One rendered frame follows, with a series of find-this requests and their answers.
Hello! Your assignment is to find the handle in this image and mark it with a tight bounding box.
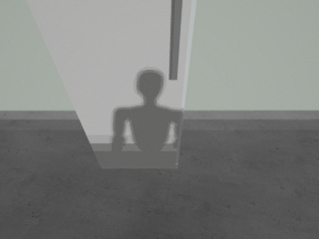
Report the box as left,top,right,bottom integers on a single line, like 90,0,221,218
170,0,182,81

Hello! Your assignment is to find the fridge door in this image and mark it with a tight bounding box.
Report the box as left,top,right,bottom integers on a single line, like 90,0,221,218
26,0,192,168

